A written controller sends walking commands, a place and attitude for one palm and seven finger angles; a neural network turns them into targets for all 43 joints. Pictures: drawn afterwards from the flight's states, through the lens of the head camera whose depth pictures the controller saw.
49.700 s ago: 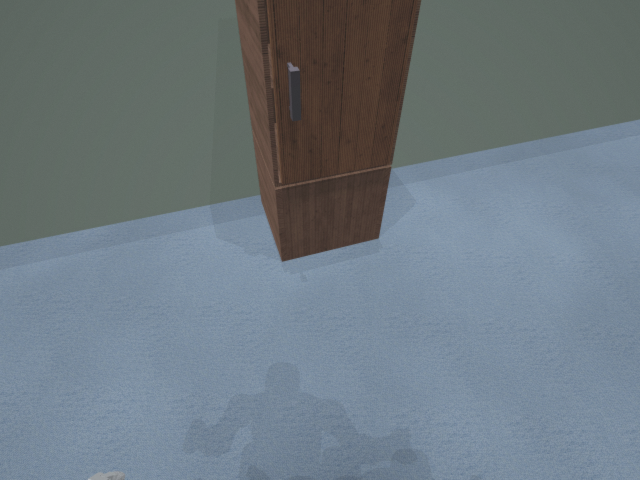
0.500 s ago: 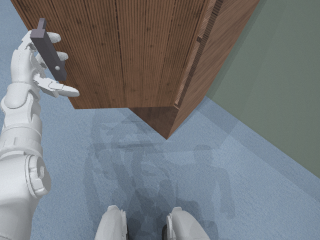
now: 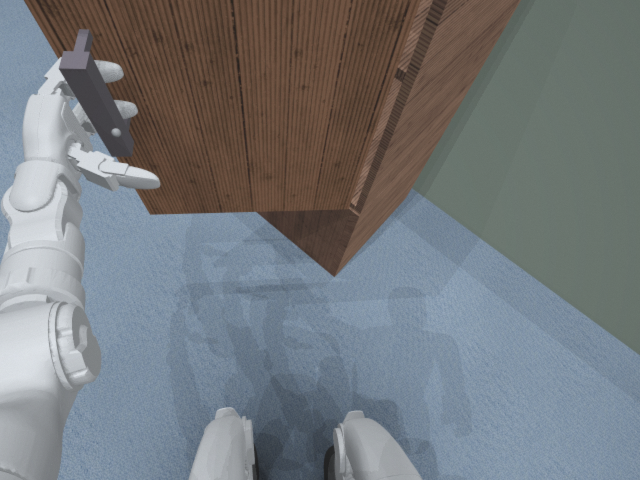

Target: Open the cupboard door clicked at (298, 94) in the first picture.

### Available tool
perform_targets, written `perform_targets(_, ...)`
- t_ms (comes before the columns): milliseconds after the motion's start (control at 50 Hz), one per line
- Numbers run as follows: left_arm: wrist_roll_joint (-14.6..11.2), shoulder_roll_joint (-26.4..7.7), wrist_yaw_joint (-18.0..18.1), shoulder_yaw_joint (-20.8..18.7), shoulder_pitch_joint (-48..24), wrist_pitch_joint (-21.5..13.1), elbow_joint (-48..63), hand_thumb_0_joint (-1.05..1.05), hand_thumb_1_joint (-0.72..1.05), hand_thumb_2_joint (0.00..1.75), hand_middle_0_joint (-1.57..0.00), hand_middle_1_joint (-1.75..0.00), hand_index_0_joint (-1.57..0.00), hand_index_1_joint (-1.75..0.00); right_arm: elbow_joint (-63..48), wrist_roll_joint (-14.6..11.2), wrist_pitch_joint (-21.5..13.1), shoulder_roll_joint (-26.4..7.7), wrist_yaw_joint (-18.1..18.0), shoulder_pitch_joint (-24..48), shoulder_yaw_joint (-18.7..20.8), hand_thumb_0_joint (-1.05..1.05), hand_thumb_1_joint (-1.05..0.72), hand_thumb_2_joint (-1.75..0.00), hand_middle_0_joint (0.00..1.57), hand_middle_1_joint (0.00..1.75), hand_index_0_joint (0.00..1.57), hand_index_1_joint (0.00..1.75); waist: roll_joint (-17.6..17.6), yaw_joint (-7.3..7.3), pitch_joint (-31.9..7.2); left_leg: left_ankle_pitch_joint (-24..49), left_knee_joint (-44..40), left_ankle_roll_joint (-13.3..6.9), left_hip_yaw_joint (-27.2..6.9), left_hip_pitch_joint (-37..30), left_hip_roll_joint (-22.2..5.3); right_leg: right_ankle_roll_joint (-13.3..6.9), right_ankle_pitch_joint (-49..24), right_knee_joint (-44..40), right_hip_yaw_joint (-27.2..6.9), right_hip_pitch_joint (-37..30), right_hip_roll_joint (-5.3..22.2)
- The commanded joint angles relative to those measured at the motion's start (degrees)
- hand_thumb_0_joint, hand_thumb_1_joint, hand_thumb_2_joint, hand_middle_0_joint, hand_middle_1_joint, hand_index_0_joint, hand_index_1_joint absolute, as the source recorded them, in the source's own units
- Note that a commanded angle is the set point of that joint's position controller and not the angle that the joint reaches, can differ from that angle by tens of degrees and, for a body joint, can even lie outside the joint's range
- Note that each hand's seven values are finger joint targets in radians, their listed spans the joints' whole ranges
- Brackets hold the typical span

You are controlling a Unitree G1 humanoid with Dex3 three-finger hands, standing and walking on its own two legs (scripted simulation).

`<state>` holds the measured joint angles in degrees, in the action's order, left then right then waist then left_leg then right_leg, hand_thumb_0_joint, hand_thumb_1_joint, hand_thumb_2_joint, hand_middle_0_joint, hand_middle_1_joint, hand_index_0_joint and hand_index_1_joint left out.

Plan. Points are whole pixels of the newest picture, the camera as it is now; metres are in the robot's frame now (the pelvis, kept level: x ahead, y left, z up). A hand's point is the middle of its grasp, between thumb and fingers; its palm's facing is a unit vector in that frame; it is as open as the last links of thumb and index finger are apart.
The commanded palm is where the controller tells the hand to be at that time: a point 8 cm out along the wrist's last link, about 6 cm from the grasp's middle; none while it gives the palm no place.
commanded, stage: close the thumb around the handle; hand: left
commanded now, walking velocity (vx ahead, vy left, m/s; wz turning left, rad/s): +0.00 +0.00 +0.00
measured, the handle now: (104, 97) +0.56 +0.22 +0.07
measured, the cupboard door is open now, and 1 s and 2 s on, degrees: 46 48 90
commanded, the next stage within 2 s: pull the door open along its arc in 0.64 s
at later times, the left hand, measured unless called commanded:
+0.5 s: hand (109, 132) +0.51 +0.21 +0.08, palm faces +0.02 -1.00 -0.02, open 6.4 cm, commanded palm +0.49 +0.25 +0.07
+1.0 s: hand (117, 142) +0.49 +0.20 +0.08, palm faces +0.03 -1.00 -0.01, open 6.2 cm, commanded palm +0.44 +0.24 +0.07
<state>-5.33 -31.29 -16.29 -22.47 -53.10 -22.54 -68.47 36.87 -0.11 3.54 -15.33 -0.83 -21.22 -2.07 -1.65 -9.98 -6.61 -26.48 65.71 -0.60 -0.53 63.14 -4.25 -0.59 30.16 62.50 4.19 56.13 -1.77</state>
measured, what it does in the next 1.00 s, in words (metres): stands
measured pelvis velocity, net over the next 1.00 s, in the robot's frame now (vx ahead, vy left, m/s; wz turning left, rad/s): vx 0.01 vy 0.00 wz -0.01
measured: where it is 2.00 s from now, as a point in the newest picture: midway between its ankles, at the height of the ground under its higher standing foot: outside the picture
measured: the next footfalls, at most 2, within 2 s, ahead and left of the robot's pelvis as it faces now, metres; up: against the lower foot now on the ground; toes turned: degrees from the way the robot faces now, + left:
none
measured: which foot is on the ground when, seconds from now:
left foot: down 0.00-1.00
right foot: down 0.00-1.00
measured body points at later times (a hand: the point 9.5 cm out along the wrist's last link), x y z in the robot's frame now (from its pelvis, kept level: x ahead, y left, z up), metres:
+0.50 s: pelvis +0.00 +0.00 +0.01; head +0.13 +0.03 +0.44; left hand +0.50 +0.26 +0.08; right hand +0.01 -0.26 -0.10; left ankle +0.03 +0.11 -0.65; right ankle -0.01 -0.12 -0.65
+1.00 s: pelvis +0.01 +0.00 +0.01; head +0.13 +0.02 +0.44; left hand +0.48 +0.25 +0.08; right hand +0.02 -0.26 -0.11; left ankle +0.03 +0.11 -0.65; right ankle -0.01 -0.12 -0.65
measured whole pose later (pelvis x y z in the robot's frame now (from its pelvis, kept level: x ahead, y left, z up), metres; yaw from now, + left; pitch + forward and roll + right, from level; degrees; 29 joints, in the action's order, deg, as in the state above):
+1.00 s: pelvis +0.01 +0.00 +0.01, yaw -1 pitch +22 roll -3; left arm -7.9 -27.0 -14.5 -22.7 -43.4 -23.0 -59.5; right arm 35.5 -0.5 5.1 -14.7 0.0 -22.0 -1.2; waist -1.9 -8.9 -7.5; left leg -26.4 63.2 -0.7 1.1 58.9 -4.4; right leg -0.4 29.8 60.7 2.5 52.9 -1.9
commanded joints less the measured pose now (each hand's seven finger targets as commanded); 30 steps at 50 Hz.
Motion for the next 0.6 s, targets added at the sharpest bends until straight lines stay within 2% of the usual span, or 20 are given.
perform_targets(0,-0.5,-14.7,1.2,-2.0,-27.6,-4.1,14.5,0.00,-0.28,0.40,-0.32,-1.22,-0.32,-1.22,-2.1,0.6,-0.9,-10.5,-0.7,-10.7,3.8,0.00,-0.90,-0.90,0.20,0.30,0.20,0.30,-10.0,-1.05,-30.3,22.3,-5.2,-1.2,-3.8,-30.7,1.6,-0.5,-19.3,-7.5,-2.0,-2.6,-1.9)
perform_targets(20,-0.4,-14.2,1.4,-1.8,-26.8,-4.3,14.3,0.00,-0.22,0.42,-0.32,-1.23,-0.32,-1.23,-2.0,0.6,-0.9,-10.3,-0.5,-10.8,3.9,0.00,-0.90,-0.90,0.20,0.30,0.20,0.30,-11.0,-0.82,-30.2,23.4,-5.2,-1.0,-3.8,-31.8,1.6,-0.6,-19.9,-7.5,-1.9,-2.4,-1.9)
perform_targets(80,-1.0,-12.8,1.3,-1.4,-25.6,-4.5,14.2,0.00,-0.05,0.49,-0.33,-1.25,-0.33,-1.25,-2.1,0.7,-0.9,-10.2,-0.3,-11.1,3.9,0.00,-0.90,-0.90,0.20,0.30,0.20,0.30,-8.5,-1.13,-29.9,23.8,-5.2,-1.3,-3.7,-31.0,1.7,-0.6,-21.0,-7.8,-1.9,-3.9,-2.2)
perform_targets(100,-0.9,-14.1,1.3,-2.3,-26.0,-4.6,15.2,0.00,0.00,0.52,-0.34,-1.25,-0.34,-1.25,-2.0,0.7,-0.7,-10.5,-0.4,-10.9,4.1,0.00,-0.90,-0.90,0.20,0.30,0.20,0.30,-9.3,-0.89,-31.3,24.0,-5.3,-1.1,-3.6,-31.7,1.5,-0.4,-21.3,-7.8,-2.0,-4.1,-2.1)
perform_targets(120,-0.9,-13.6,1.1,-2.1,-24.5,-4.4,14.8,0.00,0.06,0.54,-0.34,-1.26,-0.34,-1.26,-2.1,0.5,-0.6,-10.3,-0.3,-10.7,4.2,0.00,-0.90,-0.90,0.20,0.30,0.20,0.30,-9.7,-0.42,-31.2,24.2,-5.2,-1.1,-3.3,-31.5,1.8,-0.5,-21.8,-8.0,-2.2,-4.7,-2.1)
perform_targets(160,-1.0,-14.4,1.0,-2.8,-22.7,-3.6,13.6,0.00,0.17,0.59,-0.35,-1.27,-0.35,-1.27,-2.3,0.4,-0.4,-10.4,-0.3,-10.9,4.0,0.00,-0.90,-0.90,0.20,0.30,0.20,0.30,-7.7,-0.28,-29.2,23.4,-5.8,-1.2,-3.1,-29.7,1.7,-0.4,-22.1,-8.2,-2.0,-6.1,-2.2)
perform_targets(180,-1.3,-13.6,1.0,-2.5,-22.9,-3.9,14.4,0.00,0.23,0.61,-0.35,-1.28,-0.35,-1.28,-2.4,0.5,-0.5,-10.2,-0.2,-11.0,3.9,0.00,-0.90,-0.90,0.20,0.30,0.20,0.30,-8.0,-0.29,-29.4,24.1,-5.7,-1.4,-3.0,-29.8,1.9,-0.5,-22.8,-8.1,-2.0,-6.4,-2.3)
perform_targets(200,-1.2,-14.6,1.1,-3.4,-22.2,-3.8,14.4,0.00,0.28,0.64,-0.36,-1.28,-0.36,-1.28,-2.6,0.4,-0.3,-10.3,-0.2,-10.7,4.0,0.00,-0.90,-0.90,0.20,0.30,0.20,0.30,-8.1,0.18,-29.8,23.8,-5.7,-1.3,-2.7,-29.7,1.9,-0.4,-22.9,-8.3,-2.2,-6.7,-2.2)
perform_targets(240,-1.1,-14.9,1.0,-3.3,-21.6,-3.6,13.8,0.00,0.40,0.68,-0.36,-1.30,-0.36,-1.30,-2.7,0.3,-0.1,-10.2,-0.2,-10.6,3.9,0.00,-0.90,-0.90,0.20,0.30,0.20,0.30,-7.0,0.00,-28.3,23.0,-6.0,-1.4,-2.6,-28.1,1.9,-0.3,-23.0,-8.5,-2.3,-7.7,-2.2)
perform_targets(280,-1.5,-14.8,0.8,-3.6,-21.8,-4.2,15.4,0.00,0.51,0.73,-0.37,-1.31,-0.37,-1.31,-2.9,0.4,-0.3,-10.1,-0.2,-10.7,3.9,0.00,-0.90,-0.90,0.20,0.30,0.20,0.30,-7.3,0.21,-28.7,23.5,-6.0,-1.5,-2.4,-28.3,2.1,-0.4,-23.7,-8.4,-2.4,-8.5,-2.3)
perform_targets(340,-1.7,-13.6,0.3,-2.8,-19.7,-4.5,15.2,0.00,0.68,0.80,-0.38,-1.33,-0.38,-1.33,-2.9,0.3,-0.1,-10.1,-0.2,-10.2,4.1,0.00,-0.90,-0.90,0.20,0.30,0.20,0.30,-7.6,0.42,-28.5,23.5,-6.2,-1.2,-2.3,-29.3,2.0,-0.4,-23.3,-8.6,-2.3,-7.6,-2.2)
perform_targets(380,-2.1,-11.2,0.2,-1.3,-19.9,-4.6,14.8,0.00,0.79,0.85,-0.39,-1.34,-0.39,-1.34,-2.9,0.3,-0.1,-9.9,-0.1,-10.3,4.2,0.00,-0.90,-0.90,0.20,0.30,0.20,0.30,-7.8,-0.25,-26.8,23.8,-6.3,-1.3,-2.6,-30.3,1.9,-0.5,-22.7,-8.7,-1.9,-5.9,-2.3)
perform_targets(400,-2.1,-11.2,0.1,-1.0,-21.1,-4.7,15.1,0.00,0.84,0.88,-0.40,-1.34,-0.40,-1.34,-2.6,0.2,-0.1,-10.1,-0.2,-10.0,4.2,0.00,-0.90,-0.90,0.20,0.30,0.20,0.30,-7.6,-0.49,-27.0,22.9,-6.4,-1.1,-2.7,-30.5,1.8,-0.3,-22.0,-8.9,-2.0,-5.4,-2.2)
perform_targets(420,-2.2,-12.4,0.2,-2.4,-19.6,-4.4,14.3,0.00,0.90,0.90,-0.40,-1.35,-0.40,-1.35,-2.7,0.3,-0.1,-10.2,-0.2,-10.1,4.3,0.00,-0.90,-0.90,0.20,0.30,0.20,0.30,-7.1,0.12,-27.0,22.3,-6.5,-1.2,-2.5,-29.7,1.9,-0.4,-21.6,-9.1,-2.1,-6.2,-2.2)
perform_targets(440,-2.3,-11.8,0.0,-1.5,-19.4,-4.1,13.4,0.00,0.90,0.90,-0.40,-1.35,-0.40,-1.35,-2.8,0.0,0.0,-10.3,-0.2,-9.8,4.2,0.00,-0.90,-0.90,0.20,0.30,0.20,0.30,-5.8,-0.39,-25.7,21.1,-6.6,-1.3,-2.5,-28.5,2.0,-0.3,-21.1,-9.3,-2.2,-6.2,-2.2)
perform_targets(460,-2.1,-13.2,0.1,-2.3,-20.2,-4.1,13.6,0.00,0.90,0.90,-0.40,-1.35,-0.40,-1.35,-2.7,0.1,0.0,-10.4,-0.4,-9.8,4.1,0.00,-0.90,-0.90,0.20,0.30,0.20,0.30,-5.9,-0.22,-25.7,20.5,-6.6,-1.4,-2.4,-27.6,2.0,-0.3,-21.0,-9.3,-2.4,-6.9,-2.1)
perform_targets(520,-1.7,-14.3,0.1,-2.8,-21.4,-4.4,13.6,0.00,0.90,0.90,-0.40,-1.35,-0.40,-1.35,-2.7,0.2,-0.1,-10.4,-0.6,-9.9,3.9,0.00,-0.90,-0.90,0.20,0.30,0.20,0.30,-6.7,-0.07,-26.7,21.4,-6.4,-1.3,-2.8,-28.5,1.9,-0.4,-20.9,-8.6,-2.2,-6.1,-2.0)
perform_targets(540,-1.6,-14.0,0.2,-2.8,-20.4,-4.3,13.2,0.00,0.90,0.90,-0.40,-1.35,-0.40,-1.35,-3.1,0.2,-0.1,-10.3,-0.5,-9.7,4.0,0.00,-0.90,-0.90,0.20,0.30,0.20,0.30,-7.6,0.35,-26.9,21.5,-6.3,-1.2,-2.7,-28.6,2.0,-0.5,-20.8,-8.6,-2.3,-5.9,-2.0)
perform_targets(560,-1.7,-13.1,0.3,-2.1,-21.4,-4.2,13.4,0.00,0.90,0.90,-0.40,-1.35,-0.40,-1.35,-2.9,0.2,-0.2,-10.2,-0.5,-9.6,3.9,0.00,-0.90,-0.90,0.20,0.30,0.20,0.30,-7.3,-0.16,-26.4,21.4,-6.3,-1.2,-2.8,-28.7,2.0,-0.4,-20.7,-8.5,-2.1,-5.5,-1.9)
perform_targets(580,-1.9,-13.1,0.5,-2.7,-21.4,-4.5,13.6,0.00,0.90,0.90,-0.40,-1.35,-0.40,-1.35,-3.0,0.4,-0.2,-10.1,-0.4,-9.9,4.0,0.00,-0.90,-0.90,0.20,0.30,0.20,0.30,-7.5,-0.01,-26.6,22.4,-6.1,-1.3,-2.8,-29.1,2.1,-0.5,-21.2,-8.3,-2.0,-5.6,-2.1)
